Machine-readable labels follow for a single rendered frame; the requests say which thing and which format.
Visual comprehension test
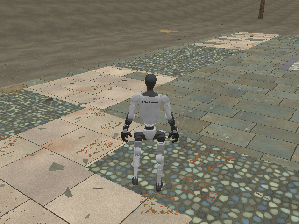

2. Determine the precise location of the robot right hand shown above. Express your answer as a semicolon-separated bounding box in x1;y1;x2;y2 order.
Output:
168;132;179;143

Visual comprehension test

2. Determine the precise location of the robot left upper arm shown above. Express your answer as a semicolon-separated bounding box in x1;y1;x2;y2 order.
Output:
128;94;141;120

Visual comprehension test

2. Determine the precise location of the robot right upper arm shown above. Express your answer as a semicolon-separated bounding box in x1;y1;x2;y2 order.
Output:
160;94;172;120

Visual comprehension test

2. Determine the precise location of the robot torso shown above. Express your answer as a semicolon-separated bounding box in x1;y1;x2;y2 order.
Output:
139;92;161;140

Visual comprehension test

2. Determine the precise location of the robot left hand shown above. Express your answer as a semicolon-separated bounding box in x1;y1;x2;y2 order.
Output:
121;131;132;142

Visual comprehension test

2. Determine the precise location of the left robot foot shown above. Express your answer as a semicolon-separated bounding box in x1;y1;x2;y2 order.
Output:
132;177;138;185

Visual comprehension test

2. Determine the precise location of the left robot forearm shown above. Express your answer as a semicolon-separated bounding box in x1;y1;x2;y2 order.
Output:
122;113;132;133

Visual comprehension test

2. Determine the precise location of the right robot forearm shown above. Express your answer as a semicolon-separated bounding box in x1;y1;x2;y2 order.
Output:
168;113;178;133

